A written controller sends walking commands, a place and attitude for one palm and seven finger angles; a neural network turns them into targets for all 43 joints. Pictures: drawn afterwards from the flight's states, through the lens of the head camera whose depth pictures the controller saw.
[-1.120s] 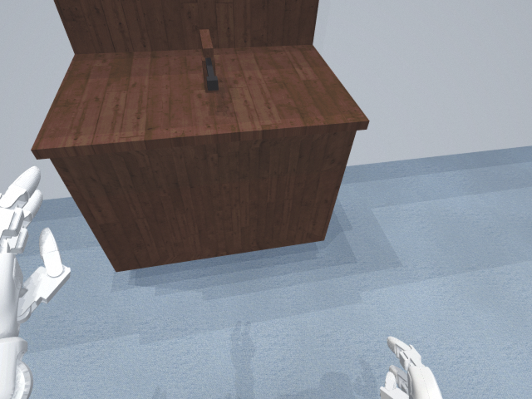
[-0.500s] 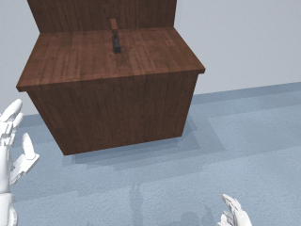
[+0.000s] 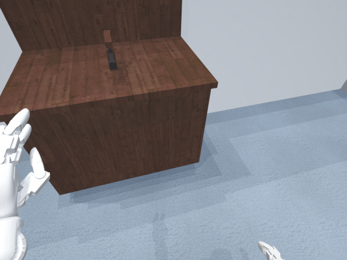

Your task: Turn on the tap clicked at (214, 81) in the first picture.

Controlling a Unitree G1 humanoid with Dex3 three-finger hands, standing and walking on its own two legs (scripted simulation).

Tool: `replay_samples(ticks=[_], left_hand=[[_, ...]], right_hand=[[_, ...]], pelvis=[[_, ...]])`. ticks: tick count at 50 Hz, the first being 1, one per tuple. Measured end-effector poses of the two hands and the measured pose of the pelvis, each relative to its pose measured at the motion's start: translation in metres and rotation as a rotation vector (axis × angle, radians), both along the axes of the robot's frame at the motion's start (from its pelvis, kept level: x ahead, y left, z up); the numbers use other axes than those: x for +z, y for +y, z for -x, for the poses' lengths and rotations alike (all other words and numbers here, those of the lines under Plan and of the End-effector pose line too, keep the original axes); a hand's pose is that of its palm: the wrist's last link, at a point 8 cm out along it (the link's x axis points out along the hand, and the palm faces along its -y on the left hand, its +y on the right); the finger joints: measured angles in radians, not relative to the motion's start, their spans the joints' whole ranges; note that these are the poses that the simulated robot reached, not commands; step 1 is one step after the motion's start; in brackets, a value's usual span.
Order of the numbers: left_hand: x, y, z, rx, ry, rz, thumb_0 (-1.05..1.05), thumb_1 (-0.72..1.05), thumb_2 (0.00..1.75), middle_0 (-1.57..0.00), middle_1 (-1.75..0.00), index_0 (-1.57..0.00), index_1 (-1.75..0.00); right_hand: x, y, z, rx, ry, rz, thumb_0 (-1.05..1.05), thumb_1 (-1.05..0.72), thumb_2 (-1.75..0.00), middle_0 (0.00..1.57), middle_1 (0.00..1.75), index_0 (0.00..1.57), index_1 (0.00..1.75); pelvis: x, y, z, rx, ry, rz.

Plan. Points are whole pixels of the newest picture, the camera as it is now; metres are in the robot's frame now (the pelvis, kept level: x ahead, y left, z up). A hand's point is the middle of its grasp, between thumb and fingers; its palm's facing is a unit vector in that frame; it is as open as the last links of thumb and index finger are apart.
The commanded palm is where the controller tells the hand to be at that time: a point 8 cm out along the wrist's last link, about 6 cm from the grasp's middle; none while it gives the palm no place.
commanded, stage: take the last steps up to it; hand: left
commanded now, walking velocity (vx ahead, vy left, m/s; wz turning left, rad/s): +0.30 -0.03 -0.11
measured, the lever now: (112, 64) +0.80 +0.29 +0.07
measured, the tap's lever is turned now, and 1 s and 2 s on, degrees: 0 0 0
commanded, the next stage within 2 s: come to a stop and stand still in 1.42 s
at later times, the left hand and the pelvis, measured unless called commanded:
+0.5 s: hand (88, 112) +0.36 +0.20 +0.20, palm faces +0.33 -0.85 -0.41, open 7.4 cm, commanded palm +0.31 +0.25 +0.19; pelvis +0.12 -0.02 +0.01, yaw -5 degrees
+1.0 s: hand (136, 81) +0.47 +0.12 +0.20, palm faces +0.36 -0.82 -0.45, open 7.4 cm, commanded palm +0.42 +0.17 +0.19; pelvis +0.24 -0.10 +0.01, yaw -4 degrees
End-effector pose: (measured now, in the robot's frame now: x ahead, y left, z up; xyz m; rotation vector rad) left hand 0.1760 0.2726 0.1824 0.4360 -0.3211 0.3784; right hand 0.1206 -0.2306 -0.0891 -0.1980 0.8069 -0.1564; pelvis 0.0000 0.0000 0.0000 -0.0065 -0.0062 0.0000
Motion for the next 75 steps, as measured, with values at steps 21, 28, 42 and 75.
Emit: replay_samples(ticks=[21, 28, 42, 75], left_hand=[[0.025, -0.011, -0.122, -0.110, -0.060, -0.047, 0.02, 0.89, 0.89, -0.21, -0.30, -0.21, -0.30], [0.022, -0.044, -0.161, -0.086, 0.040, -0.113, 0.02, 0.89, 0.89, -0.21, -0.30, -0.21, -0.30], [0.026, -0.118, -0.228, -0.126, 0.049, -0.162, 0.02, 0.89, 0.89, -0.21, -0.30, -0.21, -0.30], [0.024, -0.124, -0.324, 0.024, 0.008, -0.143, 0.02, 0.89, 0.89, -0.21, -0.30, -0.21, -0.30]], right_hand=[[0.031, 0.015, -0.121, -0.028, -0.120, -0.031, 0.01, -0.91, -0.89, 0.20, 0.30, 0.20, 0.30], [0.009, -0.007, -0.143, -0.050, -0.078, -0.104, 0.01, -0.90, -0.89, 0.20, 0.30, 0.21, 0.30], [0.001, -0.126, -0.201, -0.121, 0.004, -0.001, 0.01, -0.91, -0.89, 0.20, 0.30, 0.20, 0.30], [-0.016, -0.097, -0.346, 0.023, -0.027, -0.116, 0.01, -0.90, -0.89, 0.21, 0.30, 0.21, 0.30]], pelvis=[[0.010, -0.001, -0.098, -0.081, -0.003, 0.005], [0.008, -0.034, -0.139, -0.096, 0.001, -0.002], [0.007, -0.094, -0.200, -0.077, -0.009, -0.034], [-0.003, -0.124, -0.332, -0.023, -0.012, -0.010]])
